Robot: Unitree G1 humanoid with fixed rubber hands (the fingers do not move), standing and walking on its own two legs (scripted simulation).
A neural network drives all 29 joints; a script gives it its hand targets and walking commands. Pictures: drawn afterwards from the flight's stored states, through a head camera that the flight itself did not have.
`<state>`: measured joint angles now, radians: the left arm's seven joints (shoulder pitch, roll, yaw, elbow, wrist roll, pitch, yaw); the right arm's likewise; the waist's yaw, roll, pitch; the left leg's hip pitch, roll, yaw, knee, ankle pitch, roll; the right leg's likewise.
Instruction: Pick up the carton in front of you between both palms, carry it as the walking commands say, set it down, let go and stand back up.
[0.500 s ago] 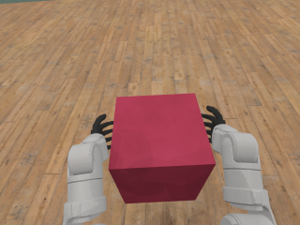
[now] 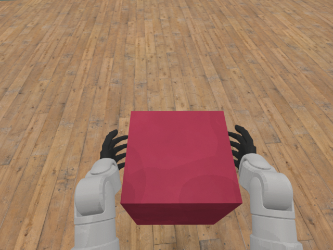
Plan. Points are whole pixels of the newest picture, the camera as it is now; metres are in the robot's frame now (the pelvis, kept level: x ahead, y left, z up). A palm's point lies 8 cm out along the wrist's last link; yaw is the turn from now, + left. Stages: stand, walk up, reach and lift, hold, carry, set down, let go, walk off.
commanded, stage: carry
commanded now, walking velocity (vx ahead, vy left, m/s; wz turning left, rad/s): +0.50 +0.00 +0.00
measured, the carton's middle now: (176, 173) +0.32 -0.01 +0.01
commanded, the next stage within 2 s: none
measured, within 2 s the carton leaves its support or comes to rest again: neither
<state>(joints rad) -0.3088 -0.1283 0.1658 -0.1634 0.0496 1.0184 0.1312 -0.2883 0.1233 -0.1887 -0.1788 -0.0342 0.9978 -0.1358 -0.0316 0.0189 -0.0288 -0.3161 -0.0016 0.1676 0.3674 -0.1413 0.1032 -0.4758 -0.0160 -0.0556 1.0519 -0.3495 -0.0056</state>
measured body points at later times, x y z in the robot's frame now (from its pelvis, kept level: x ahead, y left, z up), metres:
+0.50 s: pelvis +0.32 -0.07 -0.01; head +0.31 -0.08 +0.44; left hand +0.56 +0.10 +0.07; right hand +0.59 -0.20 +0.06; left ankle +0.22 +0.05 -0.66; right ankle +0.37 -0.14 -0.75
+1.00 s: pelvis +0.49 -0.04 -0.02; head +0.47 -0.03 +0.43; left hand +0.74 +0.12 +0.06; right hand +0.75 -0.19 +0.07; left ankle +0.52 +0.06 -0.75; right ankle +0.37 -0.14 -0.74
